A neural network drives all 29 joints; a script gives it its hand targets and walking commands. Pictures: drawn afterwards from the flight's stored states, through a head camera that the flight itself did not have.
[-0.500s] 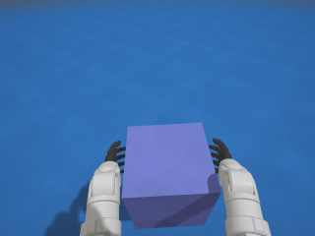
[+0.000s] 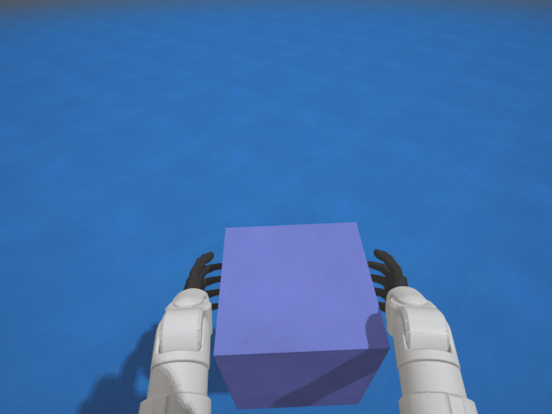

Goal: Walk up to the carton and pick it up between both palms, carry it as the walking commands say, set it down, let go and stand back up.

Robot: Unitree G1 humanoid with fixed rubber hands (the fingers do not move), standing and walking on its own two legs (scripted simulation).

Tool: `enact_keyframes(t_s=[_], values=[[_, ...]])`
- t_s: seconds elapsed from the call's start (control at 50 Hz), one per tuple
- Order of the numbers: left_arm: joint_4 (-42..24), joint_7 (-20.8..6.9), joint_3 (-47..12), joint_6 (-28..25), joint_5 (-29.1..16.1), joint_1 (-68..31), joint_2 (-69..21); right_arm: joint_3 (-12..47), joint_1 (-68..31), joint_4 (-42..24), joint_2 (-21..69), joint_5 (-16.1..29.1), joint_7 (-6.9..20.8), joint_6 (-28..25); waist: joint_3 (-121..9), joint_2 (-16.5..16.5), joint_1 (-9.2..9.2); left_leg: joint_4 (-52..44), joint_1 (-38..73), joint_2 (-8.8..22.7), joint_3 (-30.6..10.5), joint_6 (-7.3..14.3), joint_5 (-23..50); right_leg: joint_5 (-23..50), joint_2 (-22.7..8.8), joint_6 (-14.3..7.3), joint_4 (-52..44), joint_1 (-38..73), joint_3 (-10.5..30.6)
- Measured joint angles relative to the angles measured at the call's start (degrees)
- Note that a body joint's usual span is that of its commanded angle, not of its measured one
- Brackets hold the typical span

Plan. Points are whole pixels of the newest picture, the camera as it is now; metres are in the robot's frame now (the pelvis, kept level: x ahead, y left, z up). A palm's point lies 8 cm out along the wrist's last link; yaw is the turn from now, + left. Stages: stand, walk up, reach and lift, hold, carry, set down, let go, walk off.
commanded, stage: reach and lift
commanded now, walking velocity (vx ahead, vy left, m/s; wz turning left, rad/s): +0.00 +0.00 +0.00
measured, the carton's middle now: (294, 319) +0.30 +0.00 -0.02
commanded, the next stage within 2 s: hold in 0.12 s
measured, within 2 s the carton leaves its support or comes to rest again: neither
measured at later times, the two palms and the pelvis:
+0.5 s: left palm (195, 305) +0.28 +0.15 +0.05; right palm (397, 302) +0.28 -0.15 +0.05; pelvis -0.01 +0.00 +0.00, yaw +0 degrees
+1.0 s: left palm (195, 304) +0.28 +0.15 +0.05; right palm (396, 303) +0.28 -0.15 +0.05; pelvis -0.01 +0.00 +0.00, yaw +0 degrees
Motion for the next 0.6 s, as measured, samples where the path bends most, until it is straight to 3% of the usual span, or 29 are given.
enact_keyframes(t_s=[0.6], values=[[0.1,-0.1,0.1,0.2,0.0,0.1,0.0,0.2,0.2,0.3,0.0,0.4,-0.5,0.0,0.1,-0.1,0.03,1.0,-0.7,0.1,-0.4,-0.1,0.1,0.0,0.2,-0.1,0.9,-0.5,-0.4]])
